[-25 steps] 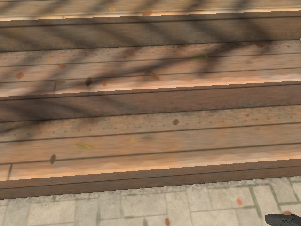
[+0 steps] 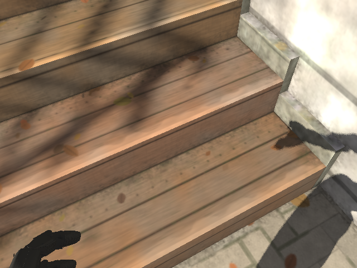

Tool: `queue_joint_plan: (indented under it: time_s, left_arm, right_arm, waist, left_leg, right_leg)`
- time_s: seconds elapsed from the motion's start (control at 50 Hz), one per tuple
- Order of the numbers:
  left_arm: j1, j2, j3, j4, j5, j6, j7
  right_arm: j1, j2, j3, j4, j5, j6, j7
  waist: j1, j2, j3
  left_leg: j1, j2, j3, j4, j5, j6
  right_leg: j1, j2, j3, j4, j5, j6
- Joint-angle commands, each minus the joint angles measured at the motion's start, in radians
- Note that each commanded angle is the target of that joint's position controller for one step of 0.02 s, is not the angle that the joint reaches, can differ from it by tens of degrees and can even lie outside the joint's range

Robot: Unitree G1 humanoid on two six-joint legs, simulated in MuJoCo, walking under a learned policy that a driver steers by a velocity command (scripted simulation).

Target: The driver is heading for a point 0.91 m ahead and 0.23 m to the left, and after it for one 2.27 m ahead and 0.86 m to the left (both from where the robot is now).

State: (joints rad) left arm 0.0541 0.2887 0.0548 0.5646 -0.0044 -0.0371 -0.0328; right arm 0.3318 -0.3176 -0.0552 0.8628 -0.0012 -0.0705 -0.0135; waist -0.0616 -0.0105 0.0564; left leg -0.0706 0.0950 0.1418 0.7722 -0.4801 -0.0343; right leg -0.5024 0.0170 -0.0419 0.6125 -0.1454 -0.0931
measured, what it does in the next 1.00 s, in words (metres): climbs: left foot 0.17 m higher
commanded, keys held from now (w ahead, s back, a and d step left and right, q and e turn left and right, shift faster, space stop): w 0.66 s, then no key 0.34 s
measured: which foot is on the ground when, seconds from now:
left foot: up 0.00-0.54, down 0.56-1.00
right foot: down 0.00-0.56, up 0.58-1.00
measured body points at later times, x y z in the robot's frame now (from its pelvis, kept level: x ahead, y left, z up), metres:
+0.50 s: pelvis +0.28 +0.04 +0.02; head +0.32 +0.05 +0.47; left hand +0.20 +0.28 -0.12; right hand +0.50 -0.13 -0.05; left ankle +0.46 +0.17 -0.46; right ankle +0.10 -0.09 -0.72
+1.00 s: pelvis +0.55 +0.11 +0.20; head +0.56 +0.13 +0.65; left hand +0.72 +0.27 +0.06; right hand +0.50 -0.10 +0.05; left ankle +0.50 +0.18 -0.55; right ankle +0.67 -0.03 -0.44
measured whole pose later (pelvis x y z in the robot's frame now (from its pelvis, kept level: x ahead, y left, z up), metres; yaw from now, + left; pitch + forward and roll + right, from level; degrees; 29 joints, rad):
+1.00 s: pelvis +0.55 +0.11 +0.20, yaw -3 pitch +2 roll -2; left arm 0.11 0.14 -0.05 0.81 0.02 0.00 -0.03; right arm 0.41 -0.11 0.05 0.98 -0.05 -0.01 -0.04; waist -0.07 -0.03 -0.02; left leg -0.15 0.01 0.11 0.41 -0.30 0.06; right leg -0.83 -0.03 -0.05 1.13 -0.01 0.02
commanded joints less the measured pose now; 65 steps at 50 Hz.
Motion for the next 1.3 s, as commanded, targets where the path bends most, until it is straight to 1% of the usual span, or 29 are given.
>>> queue_joint_plan:
  time_s: [0.02, 0.04, 0.06, 0.14, 0.2, 0.3, 0.4, 0.44, 0.48, 0.52, 0.56, 0.58, 0.6, 0.62, 0.66, 0.68, 0.72, 0.8, 0.86, 0.92, 1.02, 1.08, 1.12, 1.14, 1.16, 1.18, 1.2, 1.24, 1.3]
  left_arm:
    - [0.358, 0.216, 0.07, 0.019, 0.012, -0.01, 0.019]
    - [0.303, 0.173, 0.056, 0.025, -0.004, -0.023, 0.019]
    - [0.24, 0.144, 0.041, 0.018, -0.003, -0.03, 0.016]
    - [0.158, 0.133, 0.029, 0.04, 0.005, -0.052, 0.021]
    - [0.169, 0.135, 0.024, 0.081, 0.014, -0.037, 0.045]
    - [0.396, 0.078, -0.006, 0.227, -0.003, 0.004, 0.068]
    - [0.548, 0.056, -0.021, 0.355, 0.019, 0.027, 0.088]
    - [0.432, 0.067, -0.032, 0.352, -0.015, 0.028, 0.106]
    - [0.347, 0.152, -0.003, 0.33, -0.011, 0.028, 0.113]
    - [0.322, 0.226, 0.012, 0.34, -0.025, 0.001, 0.083]
    - [0.319, 0.274, 0.031, 0.382, -0.02, 0.013, 0.075]
    - [0.312, 0.182, 0.019, 0.35, 0.01, 0.007, 0.087]
    - [0.454, -0.005, -0.014, 0.346, 0.028, -0.022, 0.048]
    - [0.482, -0.008, 0.001, 0.382, 0.007, -0.04, 0.012]
    - [0.191, -0.068, -0.034, 0.248, -0.007, -0.038, -0.009]
    - [0.15, -0.061, -0.037, 0.226, -0.005, -0.026, -0.004]
    - [0.202, -0.05, -0.042, 0.242, -0.026, -0.006, -0.006]
    - [0.181, -0.117, -0.083, 0.201, -0.024, 0.003, 0.008]
    - [0.128, -0.063, -0.078, 0.181, 0.021, 0.002, 0.013]
    - [0.097, -0.081, -0.082, 0.207, 0.037, 0.021, 0.013]
    - [-0.163, -0.105, -0.091, 0.131, 0.022, 0.021, -0.02]
    - [0.048, -0.045, -0.063, 0.205, 0.012, 0.005, -0.007]
    - [0.18, 0.026, -0.038, 0.248, 0.018, -0.002, 0.022]
    - [0.224, 0.104, -0.016, 0.262, 0.04, 0.002, 0.049]
    - [0.335, 0.137, -0.006, 0.269, 0.077, 0.036, 0.073]
    - [0.388, 0.061, -0.025, 0.245, 0.124, 0.06, 0.09]
    - [0.318, 0.046, -0.028, 0.231, 0.124, 0.073, 0.096]
    - [0.15, 0.001, -0.034, 0.221, 0.037, 0.076, 0.119]
    - [0.082, 0.038, -0.028, 0.24, 0.049, 0.059, 0.1]
  right_arm:
    - [-0.051, -0.155, -0.015, -0.105, 0.034, -0.061, 0.027]
    - [-0.108, -0.134, -0.004, -0.132, 0.047, -0.063, 0.026]
    - [-0.14, -0.118, 0.002, -0.125, 0.022, -0.057, 0.018]
    - [-0.051, -0.068, 0.012, -0.1, -0.009, -0.017, 0.009]
    - [-0.084, -0.031, 0.023, -0.097, -0.011, -0.012, 0.012]
    - [-0.213, 0.0, 0.028, -0.151, 0.031, -0.004, 0.012]
    - [-0.425, 0.144, 0.113, -0.323, 0.045, -0.025, 0.04]
    - [-0.496, 0.163, 0.159, -0.452, 0.028, -0.029, 0.05]
    - [-0.473, 0.16, 0.168, -0.495, -0.036, -0.031, 0.053]
    - [-0.202, 0.062, 0.099, -0.402, -0.015, -0.045, 0.031]
    - [0.04, -0.083, 0.039, -0.332, -0.016, -0.02, 0.014]
    - [0.152, -0.218, 0.005, -0.238, -0.046, -0.008, 0.018]
    - [0.278, -0.278, -0.008, -0.135, -0.078, -0.01, 0.026]
    - [0.215, -0.184, 0.006, -0.162, -0.076, -0.023, 0.027]
    - [0.047, -0.031, 0.029, -0.094, -0.008, -0.023, 0.037]
    - [-0.025, 0.058, 0.045, -0.058, -0.021, -0.02, 0.028]
    - [-0.005, 0.153, 0.069, 0.012, -0.051, -0.012, 0.024]
    - [0.023, 0.152, 0.073, 0.063, -0.035, 0.01, 0.038]
    - [-0.002, 0.13, 0.081, 0.029, -0.06, 0.017, 0.002]
    - [0.065, 0.07, 0.082, 0.068, -0.043, 0.023, -0.027]
    - [0.217, 0.027, 0.056, 0.111, -0.042, 0.109, -0.056]
    - [0.107, -0.006, 0.04, 0.06, -0.021, 0.105, -0.057]
    - [-0.006, -0.023, 0.024, 0.013, -0.008, 0.081, -0.04]
    - [-0.008, 0.008, 0.023, 0.001, -0.031, 0.057, -0.022]
    - [0.025, 0.092, 0.037, 0.01, -0.036, 0.021, 0.001]
    - [0.003, 0.085, 0.027, 0.05, 0.023, -0.001, 0.016]
    - [-0.06, 0.091, 0.021, 0.014, 0.054, 0.003, 0.019]
    - [-0.122, 0.104, 0.029, -0.055, 0.034, 0.065, -0.011]
    - [-0.154, 0.155, 0.062, -0.183, 0.007, 0.109, -0.033]
  waist:
    - [0.196, -0.103, -0.395]
    - [0.164, -0.078, -0.26]
    - [0.129, 0.005, -0.184]
    - [0.023, -0.061, -0.128]
    - [0.031, -0.11, -0.105]
    - [0.103, -0.093, 0.02]
    - [0.152, -0.046, 0.11]
    - [0.068, -0.009, 0.143]
    - [0.01, 0.048, -0.013]
    - [-0.109, -0.161, -0.306]
    - [-0.249, -0.251, -0.411]
    - [-0.205, 0.067, -0.371]
    - [-0.092, 0.635, -0.542]
    - [-0.065, 0.375, -0.55]
    - [-0.007, 0.099, -0.148]
    - [0.045, 0.038, -0.027]
    - [0.087, 0.086, -0.008]
    - [0.125, 0.033, 0.025]
    - [0.112, 0.041, -0.065]
    - [0.069, 0.127, -0.185]
    - [-0.063, 0.097, -0.07]
    - [0.025, 0.212, -0.146]
    - [0.101, 0.203, -0.138]
    - [0.097, 0.066, -0.173]
    - [0.145, -0.19, -0.316]
    - [0.197, -0.126, -0.436]
    - [0.168, -0.118, -0.379]
    - [0.068, -0.062, -0.182]
    - [0.008, -0.059, -0.069]
  left_leg:
    - [-0.722, -0.04, -0.222, 0.609, -0.046, 0.022]
    - [-0.733, 0.0, -0.194, 0.55, 0.04, 0.032]
    - [-0.691, 0.032, -0.186, 0.492, 0.102, 0.026]
    - [-0.516, 0.048, -0.18, 0.366, 0.206, -0.009]
    - [-0.524, 0.029, -0.125, 0.324, 0.299, -0.044]
    - [-1.23, 0.052, -0.183, 1.063, -0.007, -0.043]
    - [-1.759, 0.02, -0.226, 1.496, -0.235, -0.017]
    - [-1.623, 0.073, -0.162, 1.134, -0.153, -0.012]
    - [-0.816, 0.062, -0.012, 0.724, 0.158, 0.02]
    - [-0.237, -0.109, 0.059, 0.725, 0.208, 0.057]
    - [-0.162, -0.158, -0.089, 0.286, 0.104, 0.099]
    - [-0.031, -0.006, -0.488, 0.092, 0.409, 0.166]
    - [0.147, 0.206, -1.019, -0.29, 0.637, 0.255]
    - [0.105, 0.272, -1.137, -0.399, 0.376, 0.254]
    - [-0.212, 0.22, -0.893, -0.39, -0.062, 0.205]
    - [-0.422, 0.191, -0.711, -0.348, -0.04, 0.178]
    - [-0.486, 0.136, -0.47, -0.372, 0.227, 0.181]
    - [-0.388, 0.105, -0.22, -0.412, 0.393, 0.152]
    - [-0.447, 0.022, -0.01, -0.444, 0.631, 0.15]
    - [-0.237, 0.072, -0.061, -0.447, 0.925, 0.193]
    - [0.248, 0.153, -0.22, -0.395, 1.172, 0.203]
    - [0.183, 0.113, -0.238, -0.287, 1.54, 0.183]
    - [0.128, 0.038, -0.26, -0.173, 1.289, 0.156]
    - [-0.162, -0.019, -0.249, -0.028, 0.857, 0.118]
    - [-0.575, -0.168, -0.183, 0.386, 0.038, 0.034]
    - [-0.686, -0.18, -0.257, 0.91, -0.225, -0.01]
    - [-0.817, -0.164, -0.268, 1.194, -0.246, -0.001]
    - [-0.93, -0.084, -0.264, 1.245, -0.233, -0.02]
    - [-0.892, -0.083, -0.2, 1.397, -0.095, -0.037]
  right_leg:
    - [0.896, -0.357, 0.669, -0.265, 0.03, -0.261]
    - [0.734, -0.326, 0.529, -0.285, 0.055, -0.226]
    - [0.578, -0.297, 0.451, -0.311, 0.135, -0.204]
    - [0.321, -0.232, 0.268, -0.413, 0.356, -0.189]
    - [0.283, -0.175, 0.153, -0.457, 0.286, -0.175]
    - [0.625, -0.335, 0.335, -0.434, 0.004, -0.214]
    - [0.765, -0.382, 0.309, -0.341, 0.042, -0.131]
    - [0.48, -0.308, 0.177, -0.443, -0.084, -0.054]
    - [0.028, -0.23, 0.069, -0.704, 0.082, -0.084]
    - [0.161, -0.211, 0.007, -0.498, 1.314, -0.094]
    - [0.519, -0.221, 0.076, -0.054, 1.654, -0.01]
    - [0.357, -0.149, 0.16, 0.318, 0.861, 0.019]
    - [0.127, 0.158, 0.335, 0.717, -0.12, 0.03]
    - [0.021, 0.173, 0.464, 0.997, -0.128, 0.036]
    - [-0.216, 0.054, 0.251, 1.056, -0.063, -0.004]
    - [-0.217, -0.003, 0.243, 1.034, -0.001, -0.021]
    - [-0.183, 0.0, 0.211, 1.173, -0.028, -0.021]
    - [-0.482, 0.029, 0.222, 1.201, -0.02, -0.024]
    - [-0.291, 0.036, 0.056, 0.799, 0.215, 0.065]
    - [-0.175, -0.027, -0.064, 0.645, 0.276, 0.123]
    - [-0.424, -0.045, -0.095, 0.355, -0.099, 0.121]
    - [-0.005, 0.006, -0.041, 0.001, 0.057, 0.086]
    - [0.237, -0.023, -0.017, -0.387, 0.379, 0.065]
    - [0.542, -0.121, 0.066, -0.272, 0.901, 0.034]
    - [0.943, -0.406, 0.3, -0.121, 1.483, -0.183]
    - [0.888, -0.525, 0.346, -0.153, 1.37, -0.281]
    - [0.778, -0.507, 0.293, -0.2, 1.046, -0.268]
    - [0.543, -0.412, 0.192, -0.306, 0.387, -0.16]
    - [0.266, -0.371, 0.074, -0.399, 0.261, -0.121]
